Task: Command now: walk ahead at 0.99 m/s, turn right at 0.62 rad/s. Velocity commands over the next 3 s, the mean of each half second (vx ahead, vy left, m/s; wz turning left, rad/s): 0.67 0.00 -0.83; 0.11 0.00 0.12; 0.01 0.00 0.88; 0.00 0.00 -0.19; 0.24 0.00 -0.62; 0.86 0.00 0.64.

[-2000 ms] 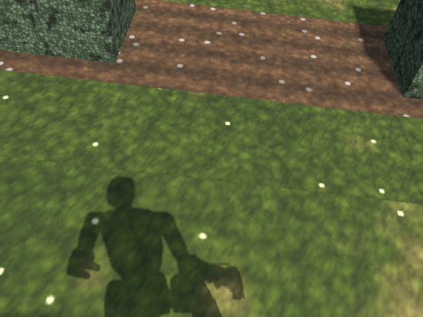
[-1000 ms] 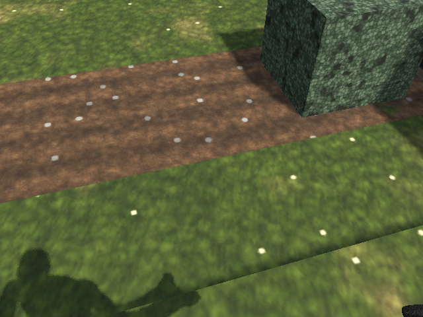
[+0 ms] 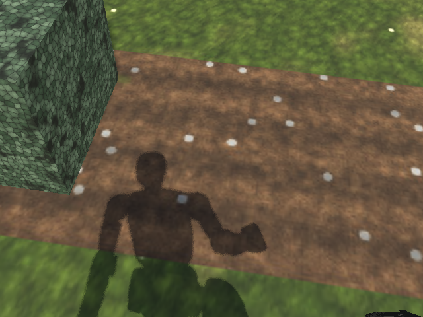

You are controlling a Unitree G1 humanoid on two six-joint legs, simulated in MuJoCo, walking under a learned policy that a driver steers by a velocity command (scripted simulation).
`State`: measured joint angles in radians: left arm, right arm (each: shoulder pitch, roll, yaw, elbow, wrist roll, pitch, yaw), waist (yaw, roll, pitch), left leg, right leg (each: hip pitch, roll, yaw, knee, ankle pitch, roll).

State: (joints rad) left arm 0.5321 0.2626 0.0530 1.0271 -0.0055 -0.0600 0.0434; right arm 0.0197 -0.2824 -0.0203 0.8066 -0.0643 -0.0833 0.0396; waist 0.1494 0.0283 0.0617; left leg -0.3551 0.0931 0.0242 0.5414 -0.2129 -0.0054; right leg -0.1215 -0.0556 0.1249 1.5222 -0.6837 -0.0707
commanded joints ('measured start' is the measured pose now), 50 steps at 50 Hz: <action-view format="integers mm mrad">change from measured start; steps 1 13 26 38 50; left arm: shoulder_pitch -25 -109 -228 -250 -360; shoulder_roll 76 69 221 155 103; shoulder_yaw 13 5 64 21 -10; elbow -86 -176 -262 -241 -332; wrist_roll -5 35 -3 35 36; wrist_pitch -17 38 37 44 111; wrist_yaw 8 -94 -33 10 -17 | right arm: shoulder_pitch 498 207 150 272 275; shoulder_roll -232 -168 -74 -137 -184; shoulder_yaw -86 -58 -11 -21 -87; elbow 99 73 -143 -56 -99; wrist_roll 6 57 27 42 62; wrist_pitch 19 -26 93 58 126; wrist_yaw -19 -76 -67 -43 -36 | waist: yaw -234 82 -166 -182 -162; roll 164 41 15 -96 59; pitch -356 -96 -160 -90 -99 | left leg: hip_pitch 793 188 -221 30 148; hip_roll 365 197 -42 -121 -28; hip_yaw -329 204 -50 -21 -523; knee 27 198 556 -8 -320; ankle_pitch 632 1218 -48 48 -83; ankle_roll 91 19 -78 105 137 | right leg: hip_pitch -781 -46 -27 103 -394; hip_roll -12 134 37 -61 129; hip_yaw -61 -313 161 35 -20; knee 301 -741 -1086 -926 -533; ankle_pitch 178 606 1542 1445 322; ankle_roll -19 -136 -150 -30 112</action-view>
